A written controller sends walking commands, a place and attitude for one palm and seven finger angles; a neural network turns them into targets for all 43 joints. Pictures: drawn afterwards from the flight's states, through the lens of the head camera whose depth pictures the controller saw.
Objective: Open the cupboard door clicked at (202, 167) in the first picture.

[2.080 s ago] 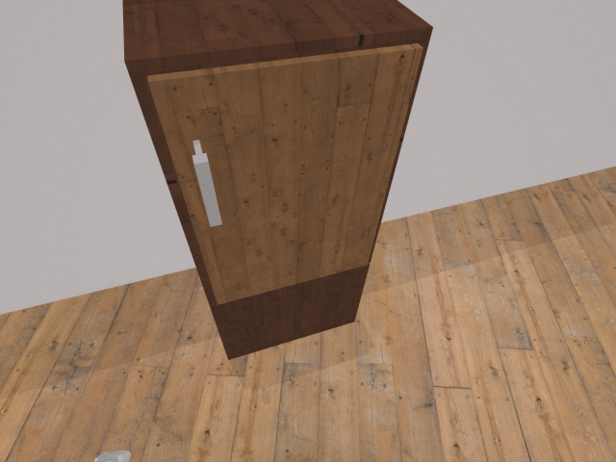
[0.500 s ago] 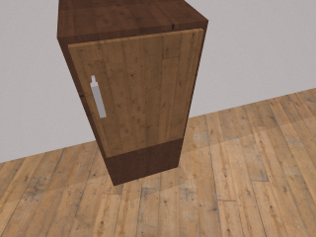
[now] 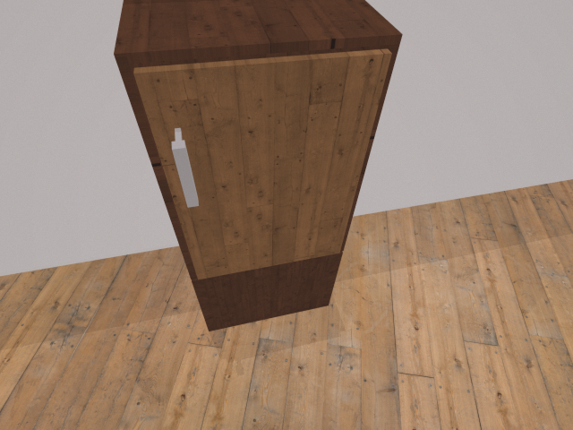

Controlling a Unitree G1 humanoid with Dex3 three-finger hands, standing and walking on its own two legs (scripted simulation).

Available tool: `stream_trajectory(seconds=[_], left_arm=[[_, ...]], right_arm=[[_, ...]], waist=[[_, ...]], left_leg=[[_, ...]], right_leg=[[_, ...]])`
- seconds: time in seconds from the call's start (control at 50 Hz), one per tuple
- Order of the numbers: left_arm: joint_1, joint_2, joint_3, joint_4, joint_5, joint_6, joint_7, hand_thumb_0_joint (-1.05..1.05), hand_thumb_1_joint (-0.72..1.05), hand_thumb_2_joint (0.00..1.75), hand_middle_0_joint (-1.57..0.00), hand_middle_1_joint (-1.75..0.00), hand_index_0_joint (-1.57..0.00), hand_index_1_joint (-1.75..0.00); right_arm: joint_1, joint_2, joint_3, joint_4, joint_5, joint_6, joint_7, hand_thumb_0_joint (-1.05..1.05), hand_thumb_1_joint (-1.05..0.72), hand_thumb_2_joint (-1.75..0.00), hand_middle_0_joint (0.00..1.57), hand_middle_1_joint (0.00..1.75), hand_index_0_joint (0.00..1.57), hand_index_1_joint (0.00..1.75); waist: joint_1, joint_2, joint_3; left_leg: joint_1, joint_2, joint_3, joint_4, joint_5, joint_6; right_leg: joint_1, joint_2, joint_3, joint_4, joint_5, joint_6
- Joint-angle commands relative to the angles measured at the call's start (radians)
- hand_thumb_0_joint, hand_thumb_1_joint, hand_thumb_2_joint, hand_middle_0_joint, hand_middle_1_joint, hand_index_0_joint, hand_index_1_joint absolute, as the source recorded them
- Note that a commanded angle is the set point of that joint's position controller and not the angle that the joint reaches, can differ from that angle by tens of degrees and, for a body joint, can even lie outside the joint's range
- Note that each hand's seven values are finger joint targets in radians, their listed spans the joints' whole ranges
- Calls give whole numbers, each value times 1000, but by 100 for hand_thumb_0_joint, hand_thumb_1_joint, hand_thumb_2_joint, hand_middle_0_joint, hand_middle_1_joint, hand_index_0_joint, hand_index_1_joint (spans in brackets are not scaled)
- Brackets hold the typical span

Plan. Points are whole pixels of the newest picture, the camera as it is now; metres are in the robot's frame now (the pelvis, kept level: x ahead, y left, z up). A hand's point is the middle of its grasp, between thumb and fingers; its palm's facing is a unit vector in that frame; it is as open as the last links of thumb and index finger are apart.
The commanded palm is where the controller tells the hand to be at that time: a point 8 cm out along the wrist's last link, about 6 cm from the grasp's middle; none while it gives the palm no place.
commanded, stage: shuffle to correct the standing spot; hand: left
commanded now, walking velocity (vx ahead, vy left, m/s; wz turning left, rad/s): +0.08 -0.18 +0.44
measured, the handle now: (185, 168) +0.52 +0.22 +0.05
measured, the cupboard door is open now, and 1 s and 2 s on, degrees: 0 0 0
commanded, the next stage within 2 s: come to a stop and stand still in 0.66 s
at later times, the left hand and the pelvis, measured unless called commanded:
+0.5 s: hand out of the picture -0.04 +0.10 -0.20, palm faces +0.25 -0.96 -0.13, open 7.4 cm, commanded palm none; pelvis +0.06 -0.04 -0.02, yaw +12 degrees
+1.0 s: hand out of the picture +0.06 +0.03 -0.16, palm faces +0.31 -0.92 -0.23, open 7.4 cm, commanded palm none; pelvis +0.09 -0.15 +0.00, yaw +16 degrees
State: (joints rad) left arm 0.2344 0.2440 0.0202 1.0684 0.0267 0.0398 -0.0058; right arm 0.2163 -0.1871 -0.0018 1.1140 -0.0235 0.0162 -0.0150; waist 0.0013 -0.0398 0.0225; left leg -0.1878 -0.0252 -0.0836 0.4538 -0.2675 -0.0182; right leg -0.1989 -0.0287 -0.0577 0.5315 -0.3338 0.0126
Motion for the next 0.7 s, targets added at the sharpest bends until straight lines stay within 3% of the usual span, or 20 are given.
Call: stream_trajectory(seconds=[0.0,0.02,0.04,0.06,0.08,0.1,0.14,0.18,0.28,0.34,0.36,0.38,0.4,0.42,0.44,0.48,0.54,0.58,0.6,0.68], left_arm=[[79,100,42,-70,-1,-16,5,0,90,90,-20,-30,-20,-30],[125,108,53,-67,2,-18,8,0,90,90,-20,-30,-20,-30],[178,159,68,-56,9,-20,18,0,90,90,-20,-30,-20,-30],[222,170,70,-53,8,-25,24,0,90,90,-20,-30,-20,-30],[209,133,57,-53,4,-28,29,0,90,90,-20,-30,-20,-30],[174,99,49,-66,5,-27,32,0,90,90,-20,-30,-20,-30],[145,68,36,-83,9,-32,33,0,90,90,-20,-30,-20,-30],[181,56,27,-75,14,-40,38,0,90,90,-20,-30,-20,-30],[239,45,15,-44,21,-38,43,0,90,90,-20,-30,-20,-30],[202,65,21,-54,9,-35,36,0,90,90,-20,-30,-20,-30],[189,66,22,-52,0,-32,33,0,90,90,-20,-30,-20,-30],[195,49,20,-60,-9,-30,28,0,90,90,-20,-30,-20,-30],[227,-14,8,-80,-17,-28,24,0,90,90,-20,-30,-20,-30],[205,28,16,-101,-5,-22,37,0,90,90,-20,-30,-20,-30],[172,35,25,-104,6,-8,45,0,90,90,-20,-30,-20,-30],[149,12,35,-88,17,9,31,0,90,90,-20,-30,-20,-30],[216,-6,38,-57,8,25,16,0,90,90,-20,-30,-20,-30],[221,-18,37,-51,5,33,14,0,90,90,-20,-30,-20,-30],[206,-19,36,-53,7,32,12,0,90,90,-20,-30,-20,-30],[91,-19,41,-96,3,29,7,0,90,90,-20,-30,-20,-30]], right_arm=[[16,-246,-76,-71,2,-15,-35,0,-90,-90,20,30,20,30],[-2,-220,-74,-85,4,-17,-34,0,-90,-90,20,30,20,30],[-11,-154,-61,-102,9,-18,-31,0,-90,-90,20,30,20,30],[-52,-121,-55,-125,5,-17,-34,0,-90,-90,20,30,20,30],[-40,-138,-65,-116,0,-10,-35,0,-90,-90,20,30,20,30],[-10,-126,-69,-106,1,-4,-33,0,-90,-90,20,30,20,30],[-14,-99,-68,-93,1,1,-22,0,-90,-90,20,30,20,30],[-31,-77,-62,-103,-3,2,-14,0,-90,-90,20,30,20,30],[-66,-51,-52,-123,-3,4,-9,0,-90,-90,20,30,20,30],[35,-60,-52,-101,-3,-12,-20,0,-90,-90,20,30,20,30],[114,-79,-58,-76,-4,-16,-27,0,-90,-90,20,30,20,30],[207,-128,-70,-54,-9,-20,-36,0,-90,-90,20,30,20,30],[259,-219,-88,-49,-10,-22,-45,0,-90,-90,20,30,20,30],[249,-245,-84,-55,4,-17,-51,0,-90,-90,20,30,20,30],[178,-232,-81,-70,6,-18,-56,0,-90,-90,20,30,20,30],[41,-165,-63,-101,2,-31,-60,0,-90,-90,20,30,20,30],[-21,-150,-64,-123,3,-41,-49,0,-90,-90,20,30,20,30],[-35,-151,-75,-132,1,-35,-41,0,-90,-90,20,30,20,30],[-17,-145,-78,-130,0,-32,-38,0,-90,-90,20,30,20,30],[25,-175,-104,-120,-10,-13,-30,0,-90,-90,20,30,20,30]], waist=[[20,138,2],[44,84,-24],[64,-115,-40],[88,-227,-24],[62,-165,1],[35,-113,6],[18,-33,29],[24,-34,42],[22,-90,52],[-28,-92,-39],[-68,-79,-81],[-111,-18,-139],[-108,244,-165],[-96,171,-148],[-72,82,-52],[-8,121,93],[36,159,59],[38,180,44],[29,161,42],[-21,230,75]], left_leg=[[-104,223,-265,-45,206,141],[-222,166,-172,38,177,104],[-368,50,15,207,14,49],[-420,10,121,422,-290,18],[-416,52,81,568,-311,22],[-409,71,90,642,-281,20],[-408,89,135,713,-228,8],[-405,89,168,678,-202,7],[-322,80,230,446,-162,26],[-143,32,294,208,-45,49],[-24,40,281,107,85,60],[209,141,164,30,339,95],[366,444,-215,-9,735,233],[292,566,-351,-61,851,329],[163,554,-279,-104,714,314],[-12,440,-176,-162,542,230],[-101,322,11,-171,434,168],[-130,283,62,-190,249,148],[-118,267,66,-195,222,141],[-115,291,27,-203,66,142]], right_leg=[[38,-18,35,-76,57,7],[172,-68,65,-140,92,-6],[298,-208,164,-220,142,-48],[278,-324,250,-273,323,-109],[210,-323,209,-265,433,-114],[179,-314,149,-258,483,-138],[165,-262,56,-213,540,-186],[165,-252,25,-201,607,-195],[156,-221,-27,-165,732,-174],[189,-172,-100,-5,962,-128],[160,-159,-119,112,951,-97],[-7,-139,-124,293,761,-50],[-284,-23,-120,569,6,8],[-325,-8,38,703,-271,5],[-330,-43,102,717,-248,4],[-348,-73,113,688,-110,36],[-252,-64,90,642,16,54],[-220,-66,66,542,46,61],[-221,-60,47,494,61,65],[-206,-61,5,291,21,71]])
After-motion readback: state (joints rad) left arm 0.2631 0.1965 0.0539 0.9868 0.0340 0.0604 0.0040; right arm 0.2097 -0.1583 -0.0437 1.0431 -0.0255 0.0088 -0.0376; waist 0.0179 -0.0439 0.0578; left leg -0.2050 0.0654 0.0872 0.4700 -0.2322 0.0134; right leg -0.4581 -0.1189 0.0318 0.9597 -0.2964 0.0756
